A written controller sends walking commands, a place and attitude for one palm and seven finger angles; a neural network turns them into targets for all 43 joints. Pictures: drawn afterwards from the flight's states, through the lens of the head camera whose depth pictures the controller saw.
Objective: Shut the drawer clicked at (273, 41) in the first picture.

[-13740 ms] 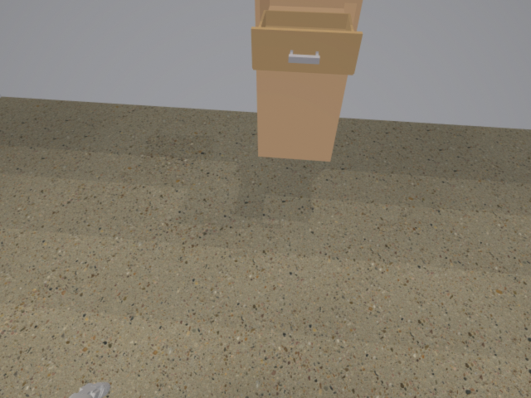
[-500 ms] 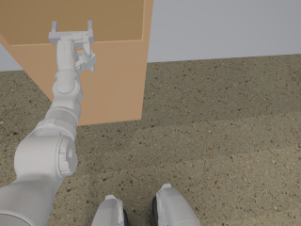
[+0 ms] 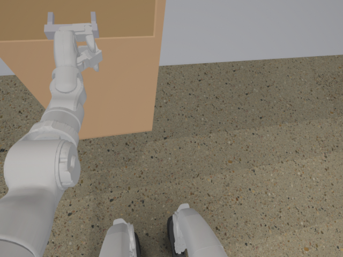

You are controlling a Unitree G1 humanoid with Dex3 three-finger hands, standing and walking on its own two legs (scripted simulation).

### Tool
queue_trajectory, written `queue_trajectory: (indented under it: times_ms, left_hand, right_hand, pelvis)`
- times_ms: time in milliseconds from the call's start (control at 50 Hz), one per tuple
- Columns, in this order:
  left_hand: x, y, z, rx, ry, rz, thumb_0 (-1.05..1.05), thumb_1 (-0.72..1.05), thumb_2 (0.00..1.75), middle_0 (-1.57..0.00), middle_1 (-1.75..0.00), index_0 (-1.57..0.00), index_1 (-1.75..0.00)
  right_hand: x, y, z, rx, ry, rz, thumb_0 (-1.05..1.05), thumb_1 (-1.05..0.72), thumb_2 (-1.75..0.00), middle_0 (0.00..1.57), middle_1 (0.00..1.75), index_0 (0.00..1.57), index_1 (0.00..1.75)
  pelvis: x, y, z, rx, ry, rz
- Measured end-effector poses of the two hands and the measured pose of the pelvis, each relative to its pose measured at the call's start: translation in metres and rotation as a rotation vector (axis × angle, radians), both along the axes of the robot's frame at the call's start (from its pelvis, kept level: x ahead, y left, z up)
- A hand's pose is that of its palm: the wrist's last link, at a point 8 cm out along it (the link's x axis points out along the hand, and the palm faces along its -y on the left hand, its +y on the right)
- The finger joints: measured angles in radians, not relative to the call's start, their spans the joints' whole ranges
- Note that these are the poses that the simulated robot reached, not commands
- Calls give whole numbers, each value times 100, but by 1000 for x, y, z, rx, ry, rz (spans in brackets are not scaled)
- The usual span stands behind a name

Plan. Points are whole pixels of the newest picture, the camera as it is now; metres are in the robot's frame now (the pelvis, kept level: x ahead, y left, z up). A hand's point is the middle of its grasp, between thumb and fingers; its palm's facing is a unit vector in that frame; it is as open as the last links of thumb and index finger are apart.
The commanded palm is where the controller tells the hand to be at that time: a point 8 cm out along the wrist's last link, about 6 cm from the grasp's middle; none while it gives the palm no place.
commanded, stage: pull the fist back off the drawer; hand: left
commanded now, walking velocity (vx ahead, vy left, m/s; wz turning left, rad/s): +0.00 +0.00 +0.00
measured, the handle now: (72, 24) +0.64 +0.12 +0.08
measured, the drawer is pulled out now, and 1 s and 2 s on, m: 0.00 0.00 0.00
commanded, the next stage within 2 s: draw the hand back to the body in 0.74 s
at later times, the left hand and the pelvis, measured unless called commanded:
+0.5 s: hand (97, 52) +0.56 +0.08 +0.07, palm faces -0.01 -1.00 -0.05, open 3.2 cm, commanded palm +0.53 +0.12 +0.08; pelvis +0.01 +0.00 +0.00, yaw -1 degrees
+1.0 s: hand (90, 58) +0.53 +0.09 +0.09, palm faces +0.00 -1.00 -0.05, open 3.3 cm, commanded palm +0.47 +0.15 +0.11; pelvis +0.05 -0.01 +0.03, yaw -2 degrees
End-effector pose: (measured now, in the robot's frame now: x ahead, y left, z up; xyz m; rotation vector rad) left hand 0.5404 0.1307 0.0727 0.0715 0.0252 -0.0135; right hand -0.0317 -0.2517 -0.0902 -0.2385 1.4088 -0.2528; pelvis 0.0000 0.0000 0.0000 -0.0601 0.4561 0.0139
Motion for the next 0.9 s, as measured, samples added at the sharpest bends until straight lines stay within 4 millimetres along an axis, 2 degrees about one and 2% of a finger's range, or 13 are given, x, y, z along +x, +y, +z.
queue_trajectory:
  times_ms: [240, 440, 600, 760, 900]
  left_hand:
    - [0, 0, 1, -1, -4, 2, 0, 74, 108, -140, -160, -140, -159]
    - [-2, 0, 2, -11, -12, 6, 2, 77, 102, -140, -160, -140, -159]
    - [-5, 0, 4, -34, -27, 13, 4, 83, 94, -140, -160, -140, -160]
    - [-18, 2, 3, -24, -20, 9, 2, 88, 91, -140, -160, -140, -160]
    - [-19, 1, 5, -35, -41, 16, 2, 89, 90, -140, -160, -140, -160]
  right_hand:
    - [-14, 6, 0, 9, 30, 2, 0, -90, -89, 20, 30, 20, 30]
    - [-7, 5, -3, 34, 37, -3, 0, -90, -89, 20, 30, 20, 30]
    - [17, 2, -3, 59, 6, -15, 1, -90, -89, 20, 30, 20, 30]
    - [54, -2, -1, 85, -33, -10, 1, -90, -89, 20, 30, 20, 30]
    - [84, -12, 0, 70, -71, 15, 0, -90, -90, 20, 30, 20, 30]
  pelvis:
    - [-2, 4, -2, -1, 2, 0]
    - [2, 2, -2, 0, -6, -7]
    - [14, -1, 5, 10, -21, -26]
    - [31, -5, 15, 21, -45, -33]
    - [41, -10, 17, 26, -49, -27]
